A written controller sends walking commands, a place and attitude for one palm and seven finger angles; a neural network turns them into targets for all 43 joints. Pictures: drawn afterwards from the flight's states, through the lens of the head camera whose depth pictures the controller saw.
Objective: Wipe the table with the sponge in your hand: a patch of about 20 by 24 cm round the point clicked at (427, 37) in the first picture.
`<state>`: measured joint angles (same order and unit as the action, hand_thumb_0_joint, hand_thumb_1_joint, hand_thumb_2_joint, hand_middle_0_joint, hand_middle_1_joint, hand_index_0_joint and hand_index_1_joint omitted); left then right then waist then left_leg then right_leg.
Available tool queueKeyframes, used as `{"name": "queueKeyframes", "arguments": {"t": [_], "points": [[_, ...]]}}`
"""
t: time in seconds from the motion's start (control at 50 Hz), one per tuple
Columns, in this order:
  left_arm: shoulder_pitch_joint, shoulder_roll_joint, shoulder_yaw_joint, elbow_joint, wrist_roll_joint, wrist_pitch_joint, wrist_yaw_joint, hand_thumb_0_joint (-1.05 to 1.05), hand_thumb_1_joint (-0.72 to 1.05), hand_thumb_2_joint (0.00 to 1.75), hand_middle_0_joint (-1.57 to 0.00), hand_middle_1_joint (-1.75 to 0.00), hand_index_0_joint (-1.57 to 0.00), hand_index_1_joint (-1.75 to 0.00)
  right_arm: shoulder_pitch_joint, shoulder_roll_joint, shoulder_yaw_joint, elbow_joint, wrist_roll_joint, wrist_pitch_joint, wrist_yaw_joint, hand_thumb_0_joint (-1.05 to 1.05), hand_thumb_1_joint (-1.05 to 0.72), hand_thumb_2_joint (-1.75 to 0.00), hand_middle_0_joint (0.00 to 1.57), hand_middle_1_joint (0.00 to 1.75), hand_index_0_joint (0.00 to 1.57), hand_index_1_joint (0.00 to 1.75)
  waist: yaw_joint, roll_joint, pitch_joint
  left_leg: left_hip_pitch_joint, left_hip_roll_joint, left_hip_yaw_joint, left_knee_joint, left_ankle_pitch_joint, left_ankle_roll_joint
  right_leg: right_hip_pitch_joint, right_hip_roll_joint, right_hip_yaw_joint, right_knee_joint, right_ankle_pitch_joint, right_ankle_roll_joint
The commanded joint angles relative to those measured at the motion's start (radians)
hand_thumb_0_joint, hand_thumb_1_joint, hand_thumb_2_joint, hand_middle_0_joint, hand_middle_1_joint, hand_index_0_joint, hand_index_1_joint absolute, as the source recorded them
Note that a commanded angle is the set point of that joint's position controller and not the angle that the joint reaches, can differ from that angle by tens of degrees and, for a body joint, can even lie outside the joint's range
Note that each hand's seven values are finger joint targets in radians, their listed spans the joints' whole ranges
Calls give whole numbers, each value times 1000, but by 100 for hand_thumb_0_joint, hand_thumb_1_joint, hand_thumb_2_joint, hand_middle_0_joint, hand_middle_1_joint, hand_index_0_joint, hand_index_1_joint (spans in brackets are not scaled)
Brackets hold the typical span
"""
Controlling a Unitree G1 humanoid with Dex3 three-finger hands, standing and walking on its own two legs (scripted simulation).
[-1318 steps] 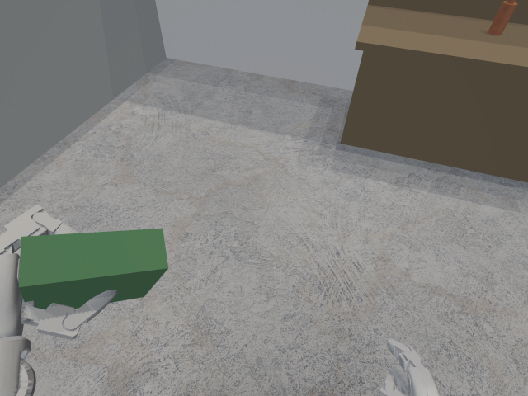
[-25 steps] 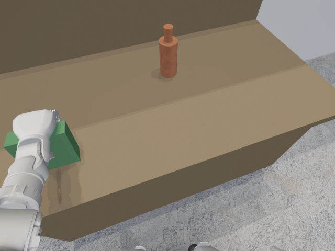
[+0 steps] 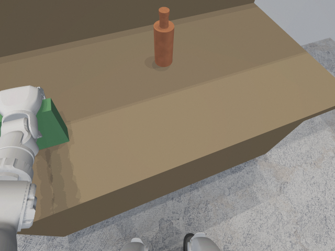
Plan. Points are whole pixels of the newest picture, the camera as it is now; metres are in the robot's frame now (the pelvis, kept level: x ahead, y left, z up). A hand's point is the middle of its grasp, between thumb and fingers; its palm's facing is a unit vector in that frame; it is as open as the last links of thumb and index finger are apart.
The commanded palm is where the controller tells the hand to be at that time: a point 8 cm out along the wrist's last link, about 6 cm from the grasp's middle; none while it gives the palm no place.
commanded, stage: wipe forward along the first lane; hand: left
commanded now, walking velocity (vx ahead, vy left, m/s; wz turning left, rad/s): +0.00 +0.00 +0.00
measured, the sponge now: (36, 133) +0.41 +0.36 -0.03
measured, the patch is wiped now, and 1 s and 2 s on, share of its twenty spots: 0.15 0.40 0.70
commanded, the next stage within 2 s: slide across to the middle lane in 0.22 s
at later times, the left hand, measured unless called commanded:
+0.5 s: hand (30, 105) +0.46 +0.36 +0.02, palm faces -0.17 +0.06 -0.98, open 9.3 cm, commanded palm +0.46 +0.32 +0.06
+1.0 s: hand (52, 97) +0.49 +0.31 +0.02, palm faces -0.15 +0.02 -0.99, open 9.4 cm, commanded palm +0.48 +0.28 +0.07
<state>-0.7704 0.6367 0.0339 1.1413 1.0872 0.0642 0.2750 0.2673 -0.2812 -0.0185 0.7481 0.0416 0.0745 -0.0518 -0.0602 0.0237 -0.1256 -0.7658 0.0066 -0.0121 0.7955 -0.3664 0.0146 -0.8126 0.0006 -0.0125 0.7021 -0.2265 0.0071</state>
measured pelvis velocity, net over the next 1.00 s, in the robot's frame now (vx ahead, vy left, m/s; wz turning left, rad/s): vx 0.04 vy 0.01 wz -0.01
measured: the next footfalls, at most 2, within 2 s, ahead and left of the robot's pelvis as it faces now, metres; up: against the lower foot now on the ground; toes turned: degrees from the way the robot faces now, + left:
none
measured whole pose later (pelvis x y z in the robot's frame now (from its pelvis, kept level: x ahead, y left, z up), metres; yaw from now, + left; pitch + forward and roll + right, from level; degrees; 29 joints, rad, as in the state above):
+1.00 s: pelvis +0.04 +0.01 +0.01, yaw -1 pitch +19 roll -2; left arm -0.82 0.53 -0.02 1.13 1.07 0.16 0.29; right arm 0.26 -0.25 -0.03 0.77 0.03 0.10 -0.02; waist -0.08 0.03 -0.13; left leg -0.66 0.01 -0.01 0.70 -0.38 0.02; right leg -0.70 0.00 -0.01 0.60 -0.23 0.02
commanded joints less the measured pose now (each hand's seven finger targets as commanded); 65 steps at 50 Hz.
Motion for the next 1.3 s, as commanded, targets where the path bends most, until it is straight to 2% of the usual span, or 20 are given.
{"name": "queueKeyframes", "arguments": {"t": [0.0,0.06,0.1,0.16,0.28,0.38,0.42,0.46,0.52,0.6,0.68,0.76,0.82,0.88,0.92,1.0,1.04,1.12,1.24,1.28], "points": [[-307,249,26,-94,23,9,23,0,10,130,-120,-160,-120,-160,102,-183,-60,-65,-2,-9,-16,0,-90,-90,20,30,20,30,-37,-8,-325,138,-7,-7,-109,155,34,222,20,-3,-78,61,-58],[-276,285,60,-88,14,3,10,0,10,130,-120,-160,-120,-160,116,-188,-60,-64,-3,2,-12,0,-90,-90,20,30,20,30,-22,-9,-356,136,-10,-2,-94,206,35,253,22,-1,-67,115,-60],[-294,265,37,-89,19,-1,4,0,10,130,-120,-160,-120,-160,124,-186,-61,-67,-3,8,-11,0,-90,-90,20,30,20,30,-36,-14,-351,135,-10,0,-91,212,35,248,23,-1,-69,127,-57],[-285,337,86,-80,25,-7,-3,0,10,130,-120,-160,-120,-160,138,-196,-59,-59,-7,19,-7,0,-90,-90,20,30,20,30,-23,2,-360,127,-10,2,-78,252,35,265,24,1,-55,172,-62],[-320,326,62,-85,40,-14,-13,0,10,130,-120,-160,-120,-160,157,-197,-61,-63,-8,33,-3,0,-90,-90,20,30,20,30,-39,25,-361,144,-6,-3,-72,280,32,233,29,-7,-49,175,-64],[-333,282,48,-152,21,-26,-11,0,10,130,-120,-160,-120,-160,162,-184,-73,-66,-10,39,-2,0,-90,-90,20,30,20,30,-33,65,-417,208,2,-7,-77,325,23,246,33,-9,-58,188,-66],[-361,212,15,-194,1,-32,-5,0,10,130,-120,-160,-120,-160,154,-172,-81,-63,-7,34,-3,0,-90,-90,20,30,20,30,-44,74,-433,254,11,-15,-85,356,20,231,35,-14,-64,189,-68],[-358,238,43,-199,-13,-31,6,0,10,130,-120,-160,-120,-160,156,-176,-83,-50,-9,35,-5,0,-90,-90,20,30,20,30,-38,70,-433,268,14,-19,-89,371,17,247,35,-16,-70,197,-66],[-362,182,24,-222,-40,-20,18,0,10,130,-120,-160,-120,-160,138,-165,-86,-42,-5,29,-4,0,-90,-90,20,30,20,30,-39,74,-435,305,19,-19,-109,405,14,271,32,-17,-86,219,-65],[-395,149,-27,-167,-13,30,24,0,10,130,-120,-160,-120,-160,120,-164,-75,-22,0,29,-2,0,-90,-90,20,30,20,30,-58,64,-330,292,19,-26,-145,343,9,245,31,-27,-113,155,-65],[-415,124,-41,-169,-2,55,25,0,10,130,-120,-160,-120,-160,111,-158,-72,-20,-3,22,0,0,-90,-90,20,30,20,30,-48,107,-351,329,19,-25,-154,394,1,261,30,-28,-113,184,-70],[-418,105,-41,-157,-8,61,24,0,10,130,-120,-160,-120,-160,110,-155,-72,-20,-6,20,-1,0,-90,-90,20,30,20,30,-52,56,-369,338,21,-23,-152,428,1,291,31,-25,-114,227,-67],[-425,140,-4,-169,-10,69,32,0,10,130,-120,-160,-120,-160,97,-158,-68,-22,-7,18,1,0,-90,-90,20,30,20,30,-33,63,-389,320,17,-16,-162,433,3,335,25,-17,-112,261,-69],[-423,109,-29,-149,-2,87,42,0,10,130,-120,-160,-120,-160,101,-154,-68,-25,-8,18,6,0,-90,-90,20,30,20,30,-43,45,-384,314,14,-7,-157,455,5,351,24,-18,-112,307,-63],[-400,112,-5,-164,-11,89,45,0,10,130,-120,-160,-120,-160,97,-154,-72,-26,-9,17,11,0,-90,-90,20,30,20,30,-28,48,-422,332,16,-10,-153,514,0,373,22,-16,-106,348,-65],[-414,21,-70,-158,-18,102,49,0,10,130,-120,-160,-120,-160,103,-146,-76,-21,-10,16,16,0,-90,-90,20,30,20,30,-48,51,-410,350,21,-7,-151,518,-2,357,25,-22,-114,351,-60],[-437,20,-69,-167,-29,104,50,0,10,130,-120,-160,-120,-160,101,-147,-79,-16,-9,13,14,0,-90,-90,20,30,20,30,-54,38,-416,352,19,-2,-151,507,4,373,24,-17,-121,363,-56],[-339,22,-40,-151,-38,113,48,0,10,130,-120,-160,-120,-160,84,-145,-77,-18,-8,13,16,0,-90,-90,20,30,20,30,-18,38,-427,335,12,5,-165,508,8,425,17,-14,-119,397,-61],[-254,-36,-79,-150,-36,124,46,0,10,130,-120,-160,-120,-160,62,-144,-74,-30,-4,20,20,0,-90,-90,20,30,20,30,-15,-12,-364,308,9,9,-176,472,13,433,16,-17,-126,394,-59],[-201,-46,-71,-164,-39,126,54,0,10,130,-120,-160,-120,-160,52,-141,-78,-36,-4,20,23,0,-90,-90,20,30,20,30,5,-7,-377,320,9,11,-182,466,12,443,16,-18,-128,380,-61]]}}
